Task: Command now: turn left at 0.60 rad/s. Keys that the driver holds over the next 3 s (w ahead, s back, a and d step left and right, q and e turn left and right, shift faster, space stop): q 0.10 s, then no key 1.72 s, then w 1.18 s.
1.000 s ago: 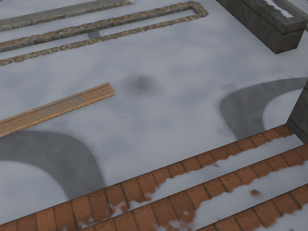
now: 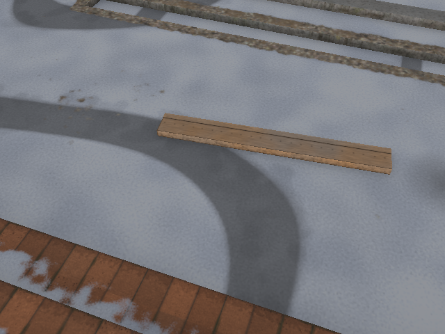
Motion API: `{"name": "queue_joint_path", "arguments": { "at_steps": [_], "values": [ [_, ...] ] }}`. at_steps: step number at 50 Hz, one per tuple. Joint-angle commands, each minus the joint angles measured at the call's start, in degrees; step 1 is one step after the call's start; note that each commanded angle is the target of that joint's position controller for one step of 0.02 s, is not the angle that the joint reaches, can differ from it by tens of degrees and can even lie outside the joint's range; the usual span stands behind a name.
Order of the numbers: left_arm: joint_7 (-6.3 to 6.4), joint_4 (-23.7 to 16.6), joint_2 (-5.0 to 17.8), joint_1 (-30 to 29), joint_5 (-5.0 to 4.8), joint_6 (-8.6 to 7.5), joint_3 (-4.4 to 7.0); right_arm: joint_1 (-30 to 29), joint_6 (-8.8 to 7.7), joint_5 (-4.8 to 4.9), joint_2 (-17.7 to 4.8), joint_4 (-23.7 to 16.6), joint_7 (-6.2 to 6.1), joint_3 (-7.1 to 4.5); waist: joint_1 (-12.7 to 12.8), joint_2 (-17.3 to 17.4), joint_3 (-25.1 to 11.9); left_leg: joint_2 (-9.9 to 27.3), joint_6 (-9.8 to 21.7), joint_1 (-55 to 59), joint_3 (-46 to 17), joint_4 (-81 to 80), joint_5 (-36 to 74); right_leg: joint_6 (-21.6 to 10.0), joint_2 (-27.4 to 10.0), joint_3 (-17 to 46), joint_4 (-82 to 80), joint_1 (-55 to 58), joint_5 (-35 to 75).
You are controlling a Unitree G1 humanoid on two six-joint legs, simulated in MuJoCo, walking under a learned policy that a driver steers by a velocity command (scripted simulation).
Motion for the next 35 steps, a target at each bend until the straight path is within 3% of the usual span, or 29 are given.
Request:
{"name": "queue_joint_path", "arguments": {
  "at_steps": [1, 2, 4, 6, 8, 11, 13, 14, 15, 16, 17, 18, 19, 20, 21, 22, 23, 24, 25, 27, 28, 29, 30, 31, 32, 33, 34, 35],
  "values": [
    [0.71, -8.1, 4.4, -11.6, -0.7, -1.19, 0.29, 9.8, 1.83, -1.98, -1.0, -2.4, 0.7, 1.05, -8.3, -2.7, -2.1, 4.0, -1.7, -2.4, 3.8, 10.6, 9.0, -14.7, -16.9, 22.9, -25.1, 1.7, 59.3],
    [1.71, -7.5, 5.0, -10.1, -0.27, -1.48, 0.16, 7.8, 2.23, -1.5, -1.6, -3.2, 1.45, 1.19, -6.4, -1.5, -0.9, 4.6, -1.3, -3.2, 4.2, 9.7, 10.1, -15.4, -16.9, 20.8, -26.6, 2.9, 55.9],
    [3.53, -5.7, 6.6, -6.2, 0.22, -2.16, 0.24, 3.6, 3.06, -0.4, -1.4, -5.0, 2.86, 1.68, -3.2, -1.0, -0.5, 7.7, -1.4, -5.5, 4.6, -1.5, 13.2, -13.7, -17.3, 16.9, -28.1, 10.5, 49.7],
    [4.63, -4.8, 6.5, -4.6, -0.09, -2.86, -0.1, -0.2, 3.46, -0.8, -1.1, -6.2, 3.7, 2.03, -1.3, -2.9, -0.7, 10.4, -1.7, -1.4, 7.4, -14.6, 14.4, -10.0, -16.0, 12.3, -29.6, 13.6, 41.2],
    [4.54, -4.4, 7.0, -4.6, -0.13, -3.49, -0.27, -2.8, 3.42, -1.12, -1.6, -6.8, 4.21, 1.79, -0.2, -5.7, -0.1, 10.1, -1.0, 7.4, 11.1, -23.0, 10.0, -8.1, -14.8, 9.0, -30.7, 11.3, 35.5],
    [3.48, -5.4, 11.5, -8.4, 0.57, -4.05, 1.63, -2.9, 3.28, -0.74, -2.6, -7.1, 3.66, 1.14, -0.2, -7.0, 0.0, 7.0, 1.8, 16.2, 15.1, -35.7, 2.7, -9.4, -17.8, 9.5, -31.5, 12.0, 36.9],
    [3.32, -5.7, 13.2, -10.4, 0.59, -3.97, 3.09, -3.2, 3.28, 0.24, -1.7, -7.4, 2.76, 1.28, 0.7, -8.7, -0.4, 6.0, 3.8, 17.7, 14.5, -48.2, 2.9, -9.7, -21.2, 12.6, -30.3, 19.0, 39.1],
    [3.26, -5.3, 12.6, -10.8, 0.13, -3.44, 3.28, -2.3, 2.93, 1.1, -1.6, -6.6, 2.26, 1.14, 0.1, -8.8, -0.3, 5.3, 5.3, 20.5, 14.6, -57.9, 8.1, -9.1, -21.9, 13.8, -29.0, 21.4, 37.6],
    [2.67, -4.5, 10.9, -11.1, -0.03, -2.86, 2.87, 0.7, 2.31, 2.21, -1.3, -5.1, 1.78, 0.65, -2.0, -6.6, -1.7, 4.2, 7.7, 30.6, 14.4, -67.0, 21.0, -7.2, -20.9, 12.3, -25.0, 18.6, 35.6],
    [1.78, -3.0, 6.2, -7.5, 0.73, -2.9, 1.73, 4.2, 1.57, 2.14, -3.7, -4.0, 1.02, -1.14, -3.3, -1.6, -8.0, 5.7, 11.8, 46.8, 10.5, -67.0, 33.7, -2.6, -16.4, 6.2, -14.3, 11.3, 29.9],
    [1.11, -7.4, -0.4, -5.1, 1.51, -3.45, 0.06, 12.3, 0.61, 1.06, -12.9, -2.8, 0.13, -3.27, -2.3, 15.1, -16.5, 23.7, 30.3, 67.0, -12.6, -66.0, 68.5, 5.5, -4.7, -0.5, 6.0, -8.1, -9.6],
    [-0.07, -6.7, 2.7, -9.0, -1.42, -3.34, 0.9, 18.0, -0.51, -2.47, -7.3, -1.1, 3.65, -1.75, -8.5, 1.3, -11.7, 25.9, 28.1, 65.8, -18.8, -67.3, 55.0, 7.3, -1.7, 15.2, 2.8, -16.4, -11.0],
    [0.29, -6.2, 2.2, -12.4, -2.39, -2.74, 1.02, 14.3, -0.96, -1.08, -5.0, -0.2, 5.33, -1.92, -7.7, -0.7, -3.6, 24.6, 24.6, 60.1, -12.3, -66.5, 52.0, 8.4, -3.4, 15.3, 4.2, -19.0, -8.8],
    [1.15, -4.8, 4.6, -12.1, -1.54, -2.4, 1.78, 8.4, -1.04, 2.16, -2.9, -0.9, 6.38, -1.21, -4.2, 0.4, -3.0, 22.3, 22.0, 54.1, -7.5, -65.2, 53.6, 9.6, -5.2, 13.4, 7.6, -16.4, -7.1],
    [1.63, -2.6, 5.4, -9.1, 0.04, -2.25, 1.95, 3.9, -0.92, 4.46, -1.5, -1.9, 6.83, -0.69, -1.5, 1.8, -4.0, 20.8, 20.6, 48.0, -3.7, -63.8, 57.6, 11.0, -6.3, 13.3, 8.9, -11.9, -6.0],
    [1.57, -0.4, 3.5, -5.6, 0.86, -1.78, 1.11, 1.6, -0.8, 4.34, -1.5, -2.2, 7.32, -0.48, 0.6, 1.9, -3.1, 19.5, 19.6, 38.4, -1.3, -64.1, 56.4, 12.1, -6.4, 12.8, 11.0, -5.0, -1.5],
    [0.44, 2.2, 1.8, -1.0, 1.73, -1.39, 0.43, -0.7, -0.48, 2.72, -1.1, -2.4, 7.52, -0.12, 1.7, 0.6, -3.5, 16.2, 18.4, 29.0, 2.8, -64.3, 52.8, 12.5, -5.0, 11.5, 12.8, 3.3, 6.3],
    [-0.83, 3.5, 1.0, 1.0, 1.8, -1.33, 0.31, -4.6, -0.19, 2.07, -1.3, -3.2, 7.7, 0.26, 3.4, -0.1, -2.7, 14.4, 17.3, 22.7, 5.8, -63.8, 49.6, 12.9, -3.9, 9.8, 11.7, 8.4, 10.9],
    [-1.89, 4.1, 0.3, 2.0, 1.42, -1.48, 0.15, -6.8, 0.03, 1.98, -1.7, -3.1, 7.79, 0.7, 4.4, 0.4, -2.3, 12.9, 15.9, 18.8, 7.9, -63.1, 45.4, 12.7, -3.4, 8.4, 8.6, 13.0, 13.5],
    [-2.82, 5.3, 0.7, 3.1, -0.31, -2.2, -0.08, -6.9, 0.78, 2.81, -2.3, -2.0, 8.67, 1.5, 4.4, 2.2, -0.6, 12.5, 13.6, 18.5, 7.0, -62.0, 38.1, 12.4, -2.9, 7.0, -1.6, 18.6, 19.5],
    [-2.26, 4.9, 1.8, 1.0, -2.22, -2.32, -0.02, -5.9, 0.9, 4.16, -2.5, -1.1, 9.68, 1.75, 3.7, 2.2, 0.7, 14.3, 12.9, 24.9, 2.8, -62.7, 35.9, 12.8, -4.0, 8.1, -14.2, 16.8, 20.9],
    [-1.39, 5.1, 2.8, 0.5, -3.25, -2.26, -0.16, -3.2, 1.19, 4.63, -2.8, 0.5, 10.51, 1.8, 2.2, 2.3, -0.5, 15.4, 12.2, 29.3, -1.1, -62.2, 32.6, 12.5, -4.8, 10.0, -18.9, 18.5, 26.7],
    [-0.52, 3.7, 5.9, -4.4, -3.05, -2.07, -0.14, 0.8, 1.56, 4.99, -3.6, 1.0, 10.3, 0.94, -2.3, -0.8, -1.3, 12.6, 10.1, 33.9, 1.6, -62.2, 21.9, 9.6, -4.0, 11.5, -23.4, 16.8, 28.5],
    [-0.34, 2.7, 7.1, -9.6, -1.9, -1.93, -0.07, 3.1, 1.81, 4.41, -5.8, 1.5, 9.33, -0.06, -5.3, -1.7, -0.6, 10.3, 9.0, 35.1, 4.5, -62.5, 13.9, 7.0, -3.1, 10.1, -25.0, 15.8, 25.4],
    [-0.44, 2.6, 6.8, -12.2, -1.39, -1.87, 0.03, 2.0, 1.74, 3.4, -6.5, 1.2, 8.67, -0.5, -6.0, -2.3, 0.6, 8.8, 8.2, 36.9, 7.4, -63.1, 8.4, 5.3, -2.1, 9.4, -26.5, 12.1, 18.5],
    [-0.66, 3.5, 5.1, -13.1, -1.88, -1.64, -0.13, -0.5, 1.5, 2.36, -5.9, 0.6, 8.12, -0.51, -5.9, -2.5, 2.8, 8.6, 8.0, 38.6, 9.0, -64.0, 6.5, 4.1, -1.6, 10.0, -28.7, 8.1, 12.6],
    [-0.73, 4.3, 2.9, -12.2, -2.79, -1.39, -0.49, -1.5, 1.16, 2.25, -4.9, 1.1, 7.93, -0.32, -4.9, -1.1, 5.0, 8.9, 8.5, 38.4, 9.1, -64.5, 7.4, 4.1, -1.8, 10.4, -30.2, 7.7, 13.1],
    [-0.75, 5.1, 3.0, -10.9, -3.14, -1.34, -0.3, -0.4, 0.89, 2.62, -4.3, 2.1, 7.87, -0.22, -4.5, -0.8, 6.0, 9.0, 9.0, 38.0, 8.8, -65.3, 10.0, 4.1, -1.6, 10.2, -30.1, 9.2, 15.2]
  ]
}}
Next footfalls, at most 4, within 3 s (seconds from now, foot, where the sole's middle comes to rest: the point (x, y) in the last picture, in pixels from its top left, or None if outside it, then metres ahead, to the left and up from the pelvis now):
0.30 left None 0.03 0.15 -0.71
0.58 right None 0.01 -0.08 -0.71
2.52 right None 0.32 0.01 -0.88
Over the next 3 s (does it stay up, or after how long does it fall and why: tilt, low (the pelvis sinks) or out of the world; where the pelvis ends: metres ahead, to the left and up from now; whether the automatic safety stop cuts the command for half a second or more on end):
stays up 0.47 0.10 -0.19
